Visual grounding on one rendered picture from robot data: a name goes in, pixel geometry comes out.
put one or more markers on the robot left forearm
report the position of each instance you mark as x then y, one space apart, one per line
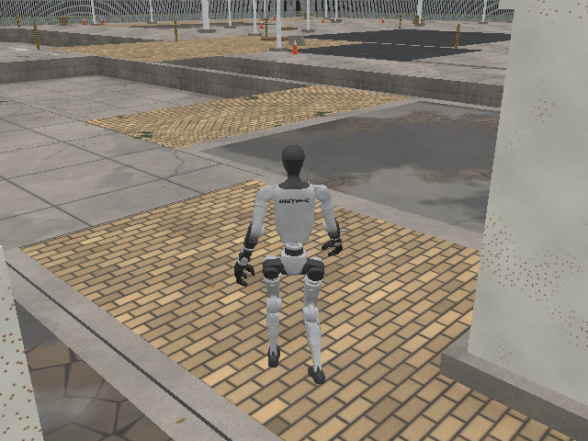
248 247

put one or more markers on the robot left upper arm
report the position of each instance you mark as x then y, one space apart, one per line
260 209

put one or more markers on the robot left hand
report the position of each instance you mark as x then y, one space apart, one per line
238 272

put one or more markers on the robot right upper arm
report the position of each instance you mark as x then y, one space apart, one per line
322 193

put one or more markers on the robot right forearm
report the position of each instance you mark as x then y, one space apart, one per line
335 237

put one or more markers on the robot right hand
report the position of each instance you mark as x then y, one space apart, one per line
337 249

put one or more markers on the left robot shin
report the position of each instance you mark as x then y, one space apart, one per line
272 325

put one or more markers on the robot left thigh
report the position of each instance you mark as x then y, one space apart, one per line
272 276

